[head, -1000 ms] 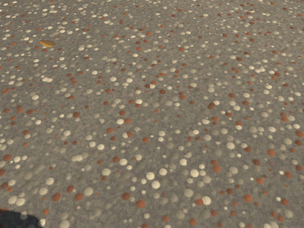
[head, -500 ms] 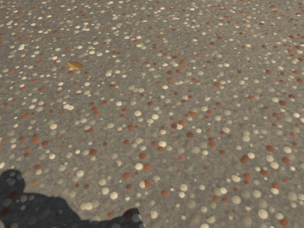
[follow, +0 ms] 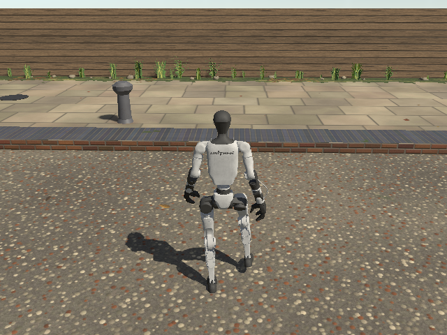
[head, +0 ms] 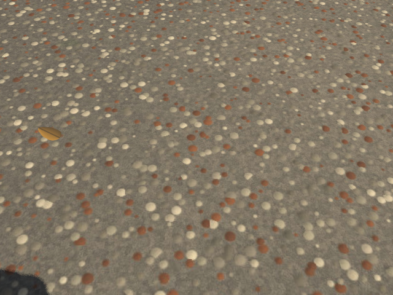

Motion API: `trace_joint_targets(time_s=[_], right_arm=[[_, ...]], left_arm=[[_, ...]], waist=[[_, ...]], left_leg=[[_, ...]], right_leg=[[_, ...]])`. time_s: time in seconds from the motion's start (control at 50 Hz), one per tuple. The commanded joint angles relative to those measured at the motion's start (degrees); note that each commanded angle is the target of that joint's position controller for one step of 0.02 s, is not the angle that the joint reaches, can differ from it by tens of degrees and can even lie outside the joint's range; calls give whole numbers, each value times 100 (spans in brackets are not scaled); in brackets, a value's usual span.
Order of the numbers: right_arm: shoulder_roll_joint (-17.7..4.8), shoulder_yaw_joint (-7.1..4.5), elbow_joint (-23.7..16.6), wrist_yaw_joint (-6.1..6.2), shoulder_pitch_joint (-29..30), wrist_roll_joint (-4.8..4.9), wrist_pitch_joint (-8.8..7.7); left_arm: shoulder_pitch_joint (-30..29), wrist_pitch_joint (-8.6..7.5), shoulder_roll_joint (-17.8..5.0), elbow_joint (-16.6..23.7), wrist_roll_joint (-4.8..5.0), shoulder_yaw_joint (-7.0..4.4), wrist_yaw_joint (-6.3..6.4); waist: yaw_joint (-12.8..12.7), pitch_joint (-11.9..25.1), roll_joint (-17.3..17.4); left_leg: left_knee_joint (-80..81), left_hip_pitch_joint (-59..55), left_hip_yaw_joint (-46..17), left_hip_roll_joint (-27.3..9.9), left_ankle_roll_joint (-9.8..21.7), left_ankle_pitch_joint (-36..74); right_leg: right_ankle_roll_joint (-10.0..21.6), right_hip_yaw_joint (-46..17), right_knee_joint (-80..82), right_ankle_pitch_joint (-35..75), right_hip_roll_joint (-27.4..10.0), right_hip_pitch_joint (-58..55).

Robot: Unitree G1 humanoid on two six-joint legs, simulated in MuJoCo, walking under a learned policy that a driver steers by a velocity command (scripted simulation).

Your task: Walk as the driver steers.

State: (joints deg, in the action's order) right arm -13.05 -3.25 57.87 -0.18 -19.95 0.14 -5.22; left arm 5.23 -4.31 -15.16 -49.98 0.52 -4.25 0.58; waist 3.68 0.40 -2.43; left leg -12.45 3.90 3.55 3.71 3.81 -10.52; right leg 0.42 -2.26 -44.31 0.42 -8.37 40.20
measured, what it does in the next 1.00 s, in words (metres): walks ahead, turning right: right foot, then left foot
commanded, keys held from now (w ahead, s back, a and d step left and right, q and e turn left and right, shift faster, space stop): w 0.40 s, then e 0.60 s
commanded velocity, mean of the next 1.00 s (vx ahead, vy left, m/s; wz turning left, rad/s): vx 0.31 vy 0.00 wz -0.23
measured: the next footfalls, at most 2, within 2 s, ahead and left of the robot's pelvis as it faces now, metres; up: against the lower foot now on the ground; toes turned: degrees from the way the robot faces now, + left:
right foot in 0.20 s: +0.31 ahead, -0.15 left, +0.00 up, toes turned -3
left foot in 0.68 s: +0.55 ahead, +0.05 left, +0.00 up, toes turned -7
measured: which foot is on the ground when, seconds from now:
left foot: down 0.00-0.22, up 0.24-0.66, down 0.68-1.00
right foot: up 0.00-0.18, down 0.20-0.70, up 0.72-1.00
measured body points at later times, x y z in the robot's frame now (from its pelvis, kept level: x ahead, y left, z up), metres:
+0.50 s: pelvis +0.28 -0.07 +0.00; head +0.30 -0.08 +0.45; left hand +0.31 +0.20 -0.13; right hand +0.43 -0.34 -0.12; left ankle +0.40 +0.11 -0.68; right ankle +0.27 -0.15 -0.75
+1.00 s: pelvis +0.41 -0.03 -0.01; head +0.45 -0.04 +0.44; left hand +0.60 +0.21 -0.13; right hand +0.46 -0.33 -0.13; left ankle +0.51 +0.06 -0.75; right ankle +0.40 -0.17 -0.70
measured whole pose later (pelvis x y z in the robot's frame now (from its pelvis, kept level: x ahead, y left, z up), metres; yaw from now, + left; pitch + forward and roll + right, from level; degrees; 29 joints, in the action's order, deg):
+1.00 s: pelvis +0.41 -0.03 -0.01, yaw -17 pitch +2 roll +1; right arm -14.6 -3.6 50.1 3.0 -5.1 -1.2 -0.6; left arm 10.6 3.0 -17.1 -45.3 0.8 -5.5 2.1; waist 0.3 -2.4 -1.1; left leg -22.8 19.6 9.3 -3.3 1.9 -5.1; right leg -2.5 0.9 -54.2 -21.3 -4.0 30.7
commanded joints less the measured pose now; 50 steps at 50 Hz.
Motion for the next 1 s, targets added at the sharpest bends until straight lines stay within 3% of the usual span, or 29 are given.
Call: trace_joint_targets(time_s=[0.02,0.08,0.14,0.18,0.2,0.22,0.24,0.26,0.28,0.3,0.32,0.36,0.4,0.46,0.52,0.6,0.66,0.68,0.7,0.72,0.74,0.76,0.78,0.8,0.84,0.94,1.0], right_arm=[[-942,-162,-245,55,-50,51,-51],[-974,-178,-104,59,-365,69,33],[-1066,-229,-43,91,-395,88,127],[-1157,-257,-106,105,-135,100,175],[-1036,-211,-150,105,-53,89,198],[-843,-117,-296,108,-102,-13,190],[-59,99,-320,44,-802,0,50],[-652,-26,-265,3,-458,134,-92],[-928,-103,-442,-17,89,254,-176],[-908,-101,-499,19,399,239,-201],[-866,-140,-518,56,545,152,-173],[-655,-156,-464,70,319,116,-11],[-518,-145,-493,85,370,94,97],[-526,-153,-739,126,950,-63,99],[-396,-91,-888,97,1506,-54,80],[-570,-104,-1101,84,1996,-5,116],[-898,-215,-1017,66,1546,-62,37],[-1084,-283,-899,95,1171,-117,-3],[-1456,-356,-884,159,648,-233,-10],[-1569,-340,-980,174,705,-215,93],[-1254,-280,-1083,140,748,-109,174],[-951,-202,-1184,159,1039,-77,220],[-857,-163,-1212,185,1344,-87,269],[-794,-133,-1253,204,1586,-107,313],[-872,-158,-1245,238,1838,-212,350],[-1020,-216,-1152,355,1778,-144,361],[-1197,-272,-1160,357,1832,-104,435]], left_arm=[[-568,-68,-146,388,30,26,-71],[-1028,-104,-166,567,68,64,-177],[-1075,-159,-299,687,83,49,-284],[-347,-183,-566,518,63,-77,-289],[618,-180,-833,210,41,-223,-255],[1712,-166,-1267,-14,-38,-345,-194],[1973,-141,-1588,-142,-45,-392,-223],[1939,-137,-1049,-96,2,-235,-223],[1442,-151,-818,-15,18,-162,-198],[1007,-158,-700,87,-16,-114,-193],[714,-172,-568,117,-77,-80,-209],[581,-207,-379,78,-131,-21,-241],[709,-236,-506,-11,-84,-50,-211],[895,-187,-682,-111,-96,-71,-105],[1047,-85,-810,-163,-54,-103,-37],[1283,61,-892,-240,46,-156,36],[979,144,-859,-107,95,-190,127],[958,160,-714,-24,70,-154,136],[967,158,-391,182,-38,-51,133],[2114,152,40,55,-62,52,118],[2220,197,-521,21,69,-56,108],[1651,300,-838,121,131,-164,142],[1357,432,-823,202,120,-192,201],[1280,569,-837,232,76,-237,248],[1347,709,-672,340,46,-250,264],[980,700,-466,663,20,-197,194],[799,696,-502,786,29,-174,87]], waist=[[-1,-359,540],[149,-512,553],[8,-488,672],[-466,-28,816],[-901,545,721],[-1222,1421,92],[-805,2112,-1437],[-1014,2049,-964],[-959,1204,-719],[-795,750,-213],[-620,414,-21],[-316,290,-171],[-241,113,-150],[-253,-115,-3],[-411,-24,-140],[-547,33,-312],[-224,268,-378],[-100,522,-173],[-11,1232,587],[-468,1940,1927],[-347,2229,1692],[-283,1599,1163],[-342,1137,906],[-410,810,950],[-554,480,1196],[-466,576,983],[-440,618,1023]], left_leg=[[602,242,-664,-1413,735,1126],[366,-360,-690,-1640,740,1183],[-40,-875,-765,-1909,635,1789],[-846,-899,-602,-1809,474,3424],[-1917,-539,-373,-1505,319,3849],[-3736,732,-112,-1154,113,2297],[-5671,3010,-278,-28,-229,-1720],[-6379,3664,-1059,-261,-138,-2236],[-6485,4063,-949,-554,-51,-1798],[-6247,3887,-792,-854,-37,-1258],[-5884,3631,-748,-1033,-59,-928],[-5466,3055,-793,-1220,-66,-640],[-5044,3106,-728,-1286,-151,-455],[-3938,3215,-584,-1143,-403,232],[-2681,2598,-379,-746,-469,1153],[-1947,2452,-553,-492,-463,1257],[-1303,1784,-662,-481,-289,1261],[-1015,1035,-652,-619,-157,2019],[-1315,-377,-1468,-1648,191,3988],[-1659,-1812,-2771,-3067,1121,5380],[-1196,-1509,-3236,-3062,1295,3630],[-970,-959,-2681,-2672,1062,2275],[-734,-331,-2250,-2374,870,1258],[-494,320,-1937,-2234,828,554],[-110,1333,-1289,-1982,835,162],[-17,1090,-665,-2150,1000,557],[-27,1066,-367,-2225,921,561]], right_leg=[[-19,233,793,634,187,-218],[47,265,1226,395,290,-53],[257,275,1500,-203,397,-208],[464,530,1646,-453,716,-1377],[643,589,1658,-304,819,-2712],[1022,-599,1444,-142,-227,-4576],[1937,-3439,2209,-1317,-1463,-6354],[1794,-3845,2605,-1904,-1368,-6321],[1533,-2945,2671,-1633,-1185,-5610],[1401,-2254,2809,-1043,-973,-4741],[1339,-1796,2979,-561,-791,-3979],[1293,-1293,3317,-294,-566,-3282],[1363,-983,3572,-151,-521,-3023],[1332,-508,3450,1790,-353,-2870],[1048,-22,3150,2323,29,-2716],[975,-437,2655,1771,-101,-3118],[738,-899,1933,1176,-111,-3309],[537,-790,1341,902,243,-3112],[262,-454,-38,-690,759,-2272],[-51,-136,-1645,-4469,1400,-837],[-122,-406,-2345,-4298,1077,-547],[-193,-268,-2613,-3811,845,-217],[-271,-152,-2597,-3388,668,-129],[-340,-149,-2610,-3078,530,-286],[-373,53,-2574,-2628,516,-874],[-332,199,-1358,-2160,354,-1090],[-229,405,-578,-2012,400,-1610]])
